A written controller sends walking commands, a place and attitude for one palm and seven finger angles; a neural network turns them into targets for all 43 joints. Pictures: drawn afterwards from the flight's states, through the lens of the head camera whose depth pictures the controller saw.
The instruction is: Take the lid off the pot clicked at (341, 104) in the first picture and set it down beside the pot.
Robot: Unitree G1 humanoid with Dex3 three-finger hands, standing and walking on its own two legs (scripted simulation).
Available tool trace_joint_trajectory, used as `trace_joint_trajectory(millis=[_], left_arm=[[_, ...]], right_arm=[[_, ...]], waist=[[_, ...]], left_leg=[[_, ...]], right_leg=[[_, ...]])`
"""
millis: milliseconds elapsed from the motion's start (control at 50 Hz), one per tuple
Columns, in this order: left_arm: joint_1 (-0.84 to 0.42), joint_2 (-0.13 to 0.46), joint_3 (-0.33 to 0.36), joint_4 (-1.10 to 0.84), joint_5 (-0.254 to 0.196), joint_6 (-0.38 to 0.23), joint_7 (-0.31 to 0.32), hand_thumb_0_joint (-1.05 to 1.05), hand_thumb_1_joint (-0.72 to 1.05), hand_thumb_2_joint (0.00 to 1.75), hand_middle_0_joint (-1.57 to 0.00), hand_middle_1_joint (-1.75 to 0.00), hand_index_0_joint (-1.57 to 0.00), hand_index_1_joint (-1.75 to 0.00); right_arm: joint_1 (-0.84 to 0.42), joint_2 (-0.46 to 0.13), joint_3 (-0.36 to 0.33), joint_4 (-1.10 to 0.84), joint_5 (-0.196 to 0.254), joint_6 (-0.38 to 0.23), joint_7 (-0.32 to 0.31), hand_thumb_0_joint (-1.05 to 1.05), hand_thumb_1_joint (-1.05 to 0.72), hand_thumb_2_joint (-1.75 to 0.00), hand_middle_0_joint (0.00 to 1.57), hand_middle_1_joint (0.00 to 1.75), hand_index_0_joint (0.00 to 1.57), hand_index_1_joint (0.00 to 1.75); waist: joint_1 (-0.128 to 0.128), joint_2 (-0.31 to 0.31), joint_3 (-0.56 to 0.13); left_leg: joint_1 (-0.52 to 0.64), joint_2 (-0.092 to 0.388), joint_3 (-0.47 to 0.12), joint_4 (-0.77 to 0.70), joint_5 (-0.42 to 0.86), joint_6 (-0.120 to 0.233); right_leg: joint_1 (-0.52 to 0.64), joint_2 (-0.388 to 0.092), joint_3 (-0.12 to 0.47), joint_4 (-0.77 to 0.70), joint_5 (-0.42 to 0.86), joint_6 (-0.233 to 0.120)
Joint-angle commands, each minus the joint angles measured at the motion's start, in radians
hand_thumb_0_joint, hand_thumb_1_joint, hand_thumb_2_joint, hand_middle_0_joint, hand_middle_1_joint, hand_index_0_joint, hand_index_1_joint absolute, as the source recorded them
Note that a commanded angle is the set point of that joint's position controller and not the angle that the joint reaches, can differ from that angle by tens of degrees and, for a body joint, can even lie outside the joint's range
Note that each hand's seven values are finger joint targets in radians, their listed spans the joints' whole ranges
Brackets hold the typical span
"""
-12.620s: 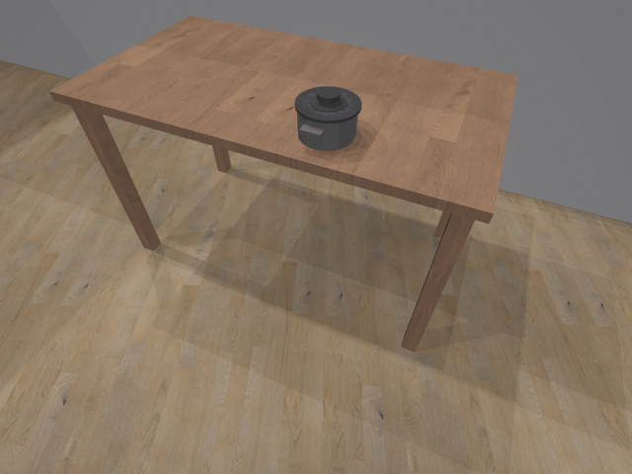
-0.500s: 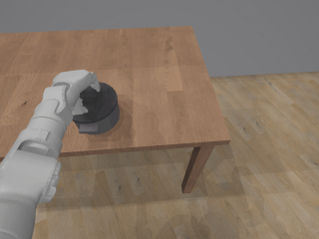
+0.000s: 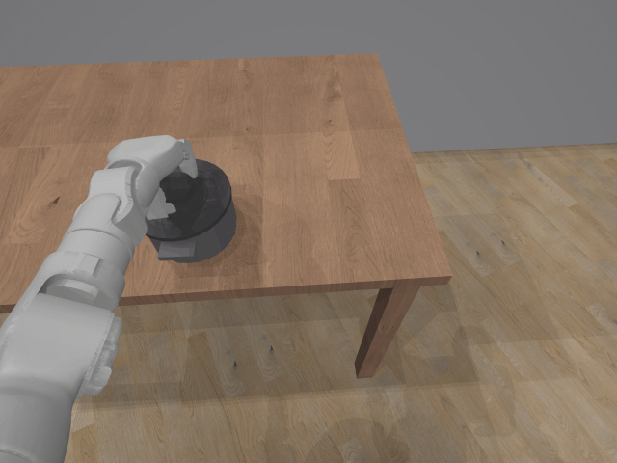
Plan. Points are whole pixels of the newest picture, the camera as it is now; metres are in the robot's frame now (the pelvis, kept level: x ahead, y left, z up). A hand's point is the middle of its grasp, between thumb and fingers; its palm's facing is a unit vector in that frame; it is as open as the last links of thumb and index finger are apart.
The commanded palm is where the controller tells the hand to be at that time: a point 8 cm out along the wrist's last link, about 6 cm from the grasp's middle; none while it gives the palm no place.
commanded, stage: close the fingers and squeeze the knob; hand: left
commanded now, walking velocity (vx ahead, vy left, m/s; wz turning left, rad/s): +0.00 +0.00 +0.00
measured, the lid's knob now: (176, 188) +0.50 +0.19 +0.05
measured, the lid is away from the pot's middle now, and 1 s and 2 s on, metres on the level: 0.00 0.00 0.01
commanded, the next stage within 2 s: lift the lid straight up in 0.60 s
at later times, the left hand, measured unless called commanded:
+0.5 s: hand (161, 194) +0.47 +0.19 +0.07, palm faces -0.38 -0.08 -0.92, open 8.8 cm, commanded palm +0.47 +0.20 +0.12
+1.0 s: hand (159, 196) +0.46 +0.20 +0.07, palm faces -0.38 -0.08 -0.92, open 8.7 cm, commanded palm +0.47 +0.20 +0.15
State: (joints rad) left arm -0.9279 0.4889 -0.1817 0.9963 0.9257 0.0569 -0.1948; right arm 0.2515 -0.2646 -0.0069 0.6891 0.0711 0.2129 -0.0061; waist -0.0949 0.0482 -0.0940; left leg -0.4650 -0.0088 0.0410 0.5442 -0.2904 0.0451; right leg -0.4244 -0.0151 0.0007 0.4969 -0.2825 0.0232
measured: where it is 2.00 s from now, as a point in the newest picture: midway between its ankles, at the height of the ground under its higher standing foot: outside the picture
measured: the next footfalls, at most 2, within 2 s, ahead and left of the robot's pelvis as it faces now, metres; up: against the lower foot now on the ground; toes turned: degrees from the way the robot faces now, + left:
none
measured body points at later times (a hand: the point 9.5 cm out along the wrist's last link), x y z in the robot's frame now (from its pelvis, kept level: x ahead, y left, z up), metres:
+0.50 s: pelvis +0.00 +0.00 +0.00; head +0.06 -0.01 +0.44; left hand +0.48 +0.20 +0.12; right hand +0.04 -0.27 -0.14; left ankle -0.02 +0.09 -0.73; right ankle -0.03 -0.14 -0.73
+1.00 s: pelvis -0.01 +0.00 +0.00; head +0.06 -0.01 +0.45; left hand +0.48 +0.20 +0.13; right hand +0.04 -0.27 -0.13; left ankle -0.02 +0.09 -0.73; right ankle -0.03 -0.14 -0.73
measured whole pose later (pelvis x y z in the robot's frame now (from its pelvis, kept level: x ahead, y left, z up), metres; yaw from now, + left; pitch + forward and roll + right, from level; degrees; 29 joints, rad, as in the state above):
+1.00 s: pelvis -0.01 +0.00 +0.00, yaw +0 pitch +11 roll -1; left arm -0.94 0.50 -0.18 1.01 0.93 0.04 -0.23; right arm 0.27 -0.27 -0.01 0.71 0.07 0.19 -0.04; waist -0.10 0.04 -0.07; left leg -0.45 -0.01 0.04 0.53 -0.28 0.05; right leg -0.41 -0.01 0.00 0.48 -0.26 0.02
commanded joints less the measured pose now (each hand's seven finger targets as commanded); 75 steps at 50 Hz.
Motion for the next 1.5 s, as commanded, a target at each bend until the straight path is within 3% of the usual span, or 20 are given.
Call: trace_joint_trajectory(millis=[0,120,260,320,380,420,480,560,640,700,800,860,880,940,1040,1120,1160,1180,1220,1480], left_arm=[[-0.367,0.239,0.071,-0.099,0.001,0.0,-0.001,0.0,0.32,0.85,-0.67,-1.04,-0.64,-1.01],[-0.436,0.253,0.075,-0.134,0.012,-0.015,0.0,0.0,0.35,0.9,-0.67,-1.05,-0.58,-0.96],[-0.444,0.193,0.04,-0.128,0.002,-0.015,0.001,0.0,0.42,0.93,-0.7,-1.07,-0.59,-0.95],[-0.436,0.21,0.037,-0.06,0.006,-0.001,0.002,0.0,0.45,0.95,-0.72,-1.08,-0.6,-0.95],[-0.466,0.255,0.072,-0.119,0.013,-0.013,-0.002,0.0,0.48,0.96,-0.74,-1.09,-0.61,-0.96],[-0.439,0.21,0.039,-0.07,0.011,-0.009,-0.005,0.0,0.49,0.97,-0.75,-1.1,-0.62,-0.96],[-0.45,0.269,0.085,-0.098,0.015,-0.016,-0.001,0.0,0.53,0.98,-0.77,-1.12,-0.64,-0.97],[-0.466,0.207,0.041,-0.119,0.008,-0.018,-0.003,0.0,0.57,1.0,-0.8,-1.14,-0.65,-0.98],[-0.442,0.272,0.087,-0.09,0.013,-0.013,0.01,0.0,0.61,1.01,-0.84,-1.16,-0.65,-0.98],[-0.446,0.237,0.057,-0.101,0.014,-0.014,0.009,0.0,0.62,1.01,-0.86,-1.17,-0.65,-0.98],[-0.515,0.307,0.103,-0.175,0.02,-0.017,0.018,0.0,0.64,1.01,-0.88,-1.18,-0.64,-0.97],[-0.588,0.25,0.055,-0.23,0.013,-0.014,0.016,0.0,0.64,1.01,-0.88,-1.18,-0.64,-0.97],[-0.587,0.302,0.092,-0.221,0.022,-0.013,0.021,0.0,0.64,1.01,-0.88,-1.18,-0.64,-0.97],[-0.567,0.311,0.101,-0.192,0.013,-0.007,0.02,0.0,0.64,1.01,-0.88,-1.18,-0.64,-0.97],[-0.57,0.249,0.052,-0.171,-0.005,0.002,-0.004,0.0,0.64,1.01,-0.88,-1.18,-0.64,-0.97],[-0.618,0.296,0.079,-0.222,-0.009,-0.009,-0.025,0.0,0.64,1.01,-0.88,-1.18,-0.64,-0.97],[-0.669,0.241,0.038,-0.304,-0.012,-0.022,-0.037,0.0,0.64,1.01,-0.88,-1.18,-0.64,-0.97],[-0.639,0.286,0.077,-0.297,-0.007,-0.024,-0.035,0.0,0.64,1.01,-0.88,-1.19,-0.64,-0.97],[-0.585,0.244,0.047,-0.218,-0.015,-0.013,-0.039,0.0,0.64,1.01,-0.88,-1.19,-0.64,-0.97],[-0.646,0.325,0.098,-0.307,-0.011,0.008,-0.065,0.0,0.64,1.01,-0.88,-1.19,-0.64,-0.97]], right_arm=[[0.049,-0.158,-0.041,-0.082,-0.002,-0.025,-0.015,0.0,-0.9,-0.9,0.2,0.3,0.2,0.3],[0.064,-0.16,-0.046,-0.077,-0.003,-0.022,-0.019,0.0,-0.9,-0.9,0.2,0.3,0.2,0.3],[0.065,-0.158,-0.053,-0.065,-0.003,-0.023,-0.018,0.0,-0.9,-0.9,0.2,0.3,0.2,0.3],[0.07,-0.165,-0.044,-0.053,0.002,-0.025,-0.023,0.0,-0.9,-0.9,0.2,0.3,0.2,0.3],[0.074,-0.165,-0.047,-0.059,-0.001,-0.026,-0.024,0.0,-0.9,-0.9,0.2,0.3,0.2,0.3],[0.077,-0.161,-0.046,-0.054,0.001,-0.029,-0.026,0.0,-0.9,-0.9,0.2,0.3,0.2,0.3],[0.081,-0.165,-0.049,-0.06,-0.003,-0.029,-0.027,0.0,-0.9,-0.9,0.2,0.3,0.2,0.3],[0.067,-0.158,-0.05,-0.066,0.0,-0.028,-0.025,0.0,-0.9,-0.9,0.2,0.3,0.2,0.3],[0.076,-0.164,-0.048,-0.062,-0.001,-0.032,-0.028,0.0,-0.9,-0.9,0.2,0.3,0.2,0.3],[0.069,-0.159,-0.048,-0.064,0.0,-0.031,-0.027,0.0,-0.9,-0.9,0.2,0.3,0.2,0.3],[0.066,-0.162,-0.049,-0.065,0.0,-0.032,-0.03,0.0,-0.9,-0.9,0.2,0.3,0.2,0.3],[0.052,-0.155,-0.051,-0.066,0.001,-0.039,-0.034,0.0,-0.9,-0.9,0.2,0.3,0.2,0.3],[0.067,-0.163,-0.051,-0.057,-0.001,-0.041,-0.037,0.0,-0.9,-0.9,0.2,0.3,0.2,0.3],[0.058,-0.16,-0.045,-0.058,0.001,-0.047,-0.041,0.0,-0.9,-0.9,0.2,0.3,0.2,0.3],[0.055,-0.16,-0.045,-0.049,0.004,-0.053,-0.039,0.0,-0.9,-0.9,0.2,0.3,0.2,0.3],[0.056,-0.168,-0.043,-0.048,0.003,-0.055,-0.044,0.0,-0.9,-0.9,0.2,0.3,0.2,0.3],[0.042,-0.155,-0.048,-0.058,0.001,-0.065,-0.042,0.0,-0.9,-0.9,0.2,0.3,0.2,0.3],[0.056,-0.16,-0.05,-0.052,-0.004,-0.065,-0.04,0.0,-0.9,-0.9,0.2,0.3,0.2,0.3],[0.051,-0.16,-0.043,-0.047,-0.001,-0.058,-0.035,0.0,-0.9,-0.9,0.2,0.3,0.2,0.3],[0.014,-0.164,-0.038,-0.07,-0.002,-0.049,-0.023,0.0,-0.9,-0.9,0.2,0.3,0.2,0.3]], waist=[[0.0,-0.068,-0.359],[-0.001,-0.018,-0.373],[-0.012,-0.052,-0.372],[-0.019,-0.066,-0.315],[-0.007,-0.03,-0.378],[-0.019,-0.057,-0.348],[-0.008,-0.05,-0.389],[-0.013,-0.036,-0.368],[-0.007,-0.052,-0.358],[-0.012,-0.021,-0.356],[-0.005,-0.004,-0.4],[-0.013,0.02,-0.405],[-0.01,0.016,-0.423],[-0.007,0.004,-0.404],[-0.018,-0.005,-0.359],[-0.011,-0.018,-0.406],[-0.014,0.019,-0.445],[-0.006,0.025,-0.459],[-0.01,-0.006,-0.396],[0.01,-0.006,-0.44]], left_leg=[[0.275,-0.026,-0.024,0.009,0.483,0.022],[0.31,-0.018,-0.04,0.003,0.493,0.016],[0.299,-0.018,-0.029,0.01,0.505,0.023],[0.247,-0.024,-0.021,-0.003,0.406,0.021],[0.284,-0.023,-0.03,0.003,0.457,0.021],[0.275,-0.02,-0.027,0.006,0.437,0.02],[0.279,-0.023,-0.028,0.007,0.446,0.023],[0.289,-0.019,-0.03,0.002,0.457,0.023],[0.265,-0.021,-0.024,-0.003,0.404,0.024],[0.284,-0.02,-0.023,-0.002,0.417,0.022],[0.327,-0.015,-0.039,-0.009,0.454,0.021],[0.356,-0.012,-0.041,-0.016,0.459,0.023],[0.376,-0.013,-0.048,-0.017,0.463,0.021],[0.357,-0.017,-0.042,-0.024,0.437,0.023],[0.367,-0.014,-0.042,-0.03,0.431,0.023],[0.381,-0.02,-0.05,-0.036,0.457,0.026],[0.442,-0.016,-0.06,-0.019,0.562,0.027],[0.462,-0.016,-0.062,-0.013,0.598,0.025],[0.415,-0.021,-0.054,-0.022,0.554,0.022],[0.428,-0.024,-0.06,-0.036,0.592,0.022]], right_leg=[[0.09,0.05,-0.038,-0.008,0.433,-0.058],[0.054,0.052,-0.043,-0.01,0.386,-0.064],[0.054,0.052,-0.038,-0.015,0.416,-0.062],[0.042,0.055,-0.041,-0.019,0.372,-0.061],[0.067,0.051,-0.036,-0.01,0.401,-0.065],[0.041,0.055,-0.044,-0.012,0.376,-0.062],[0.071,0.052,-0.036,-0.011,0.394,-0.063],[0.049,0.052,-0.039,-0.016,0.381,-0.065],[0.065,0.052,-0.038,-0.02,0.363,-0.064],[0.048,0.053,-0.039,-0.021,0.362,-0.064],[0.075,0.051,-0.038,-0.024,0.376,-0.065],[0.062,0.049,-0.038,-0.036,0.365,-0.067],[0.068,0.052,-0.039,-0.035,0.365,-0.067],[0.087,0.05,-0.039,-0.04,0.365,-0.066],[0.064,0.051,-0.045,-0.053,0.352,-0.063],[0.106,0.047,-0.04,-0.052,0.389,-0.063],[0.092,0.044,-0.039,-0.047,0.424,-0.063],[0.102,0.047,-0.039,-0.047,0.445,-0.062],[0.089,0.05,-0.046,-0.051,0.428,-0.06],[0.16,0.041,-0.038,-0.054,0.482,-0.061]])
